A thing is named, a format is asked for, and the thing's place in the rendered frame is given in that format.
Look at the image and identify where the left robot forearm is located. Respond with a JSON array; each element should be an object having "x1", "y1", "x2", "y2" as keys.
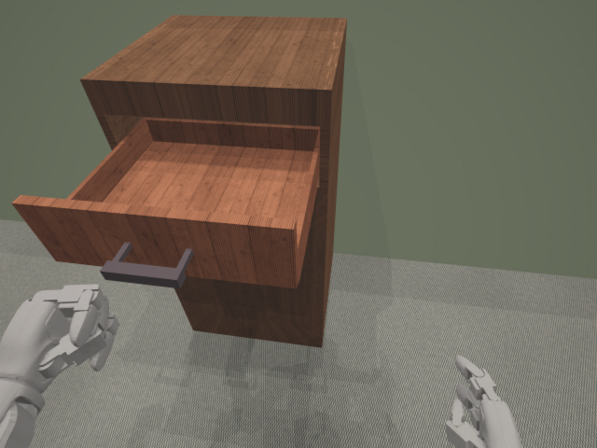
[{"x1": 0, "y1": 377, "x2": 45, "y2": 448}]

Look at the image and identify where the cabinet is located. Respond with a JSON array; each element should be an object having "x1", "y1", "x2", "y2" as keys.
[{"x1": 80, "y1": 15, "x2": 347, "y2": 348}]

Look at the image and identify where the handle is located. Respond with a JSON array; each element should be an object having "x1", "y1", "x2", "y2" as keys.
[{"x1": 100, "y1": 242, "x2": 194, "y2": 288}]

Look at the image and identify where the left robot hand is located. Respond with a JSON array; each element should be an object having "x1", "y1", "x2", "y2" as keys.
[{"x1": 0, "y1": 284, "x2": 120, "y2": 394}]

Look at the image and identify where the right robot hand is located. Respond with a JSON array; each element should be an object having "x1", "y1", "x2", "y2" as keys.
[{"x1": 446, "y1": 356, "x2": 522, "y2": 448}]

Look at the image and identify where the drawer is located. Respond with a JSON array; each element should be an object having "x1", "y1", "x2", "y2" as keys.
[{"x1": 12, "y1": 118, "x2": 320, "y2": 288}]

